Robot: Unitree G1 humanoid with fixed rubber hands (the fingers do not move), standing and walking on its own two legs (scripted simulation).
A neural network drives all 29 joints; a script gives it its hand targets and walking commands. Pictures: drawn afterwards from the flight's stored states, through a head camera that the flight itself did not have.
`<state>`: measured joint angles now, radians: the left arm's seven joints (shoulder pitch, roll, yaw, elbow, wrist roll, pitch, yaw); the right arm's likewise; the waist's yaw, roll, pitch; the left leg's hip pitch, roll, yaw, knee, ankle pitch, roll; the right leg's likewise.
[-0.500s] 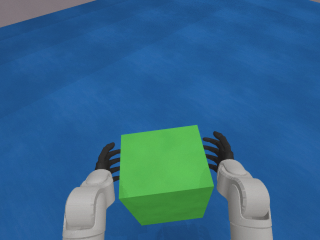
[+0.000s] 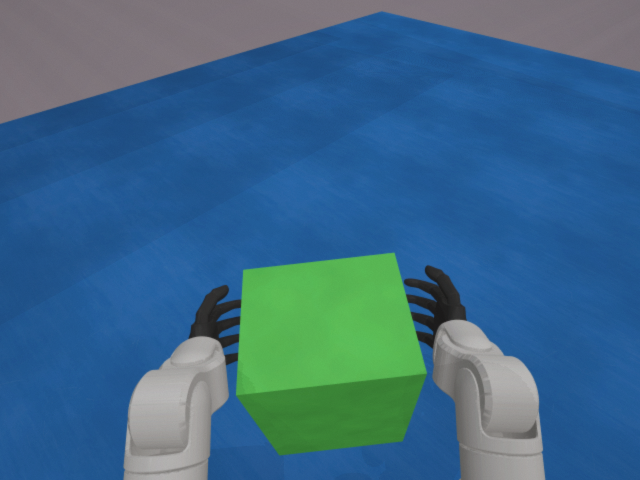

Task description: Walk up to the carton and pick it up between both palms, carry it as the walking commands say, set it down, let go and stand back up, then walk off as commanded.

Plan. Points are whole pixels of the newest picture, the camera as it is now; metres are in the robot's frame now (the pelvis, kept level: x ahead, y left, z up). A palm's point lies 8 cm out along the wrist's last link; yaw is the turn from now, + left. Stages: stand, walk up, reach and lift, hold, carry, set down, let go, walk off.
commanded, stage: carry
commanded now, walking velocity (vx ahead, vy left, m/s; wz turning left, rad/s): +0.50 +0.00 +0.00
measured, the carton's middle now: (331, 364) +0.29 +0.00 +0.00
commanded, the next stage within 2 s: none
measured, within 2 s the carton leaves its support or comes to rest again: neither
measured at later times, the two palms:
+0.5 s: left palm (228, 213) +0.52 +0.17 +0.07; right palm (391, 199) +0.54 -0.10 +0.09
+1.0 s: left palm (228, 137) +0.83 +0.23 +0.03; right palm (345, 128) +0.85 -0.04 +0.05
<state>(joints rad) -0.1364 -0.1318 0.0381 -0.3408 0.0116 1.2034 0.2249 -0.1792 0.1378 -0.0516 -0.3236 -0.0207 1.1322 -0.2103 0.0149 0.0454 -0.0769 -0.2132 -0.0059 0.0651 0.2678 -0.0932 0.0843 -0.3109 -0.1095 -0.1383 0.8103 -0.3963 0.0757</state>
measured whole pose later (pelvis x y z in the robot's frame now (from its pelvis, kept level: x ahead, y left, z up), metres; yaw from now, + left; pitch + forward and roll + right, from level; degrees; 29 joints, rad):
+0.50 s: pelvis +0.26 +0.03 +0.00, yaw +0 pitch +5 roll -4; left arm -0.13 -0.13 0.03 -0.33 0.01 1.18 0.22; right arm -0.18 0.14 -0.06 -0.33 -0.02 1.13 -0.21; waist 0.00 0.05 -0.09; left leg -0.18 0.01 0.08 0.35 -0.26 0.08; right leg -0.37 -0.12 -0.14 0.89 -0.42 0.10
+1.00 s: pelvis +0.57 +0.08 -0.04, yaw +0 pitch +3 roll -4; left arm -0.13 -0.13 0.03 -0.33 0.01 1.15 0.23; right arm -0.18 0.14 -0.06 -0.33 -0.02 1.09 -0.21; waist 0.02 0.06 -0.03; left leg -0.56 0.03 0.09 0.67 -0.14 0.09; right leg -0.19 -0.14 -0.14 0.81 -0.46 0.11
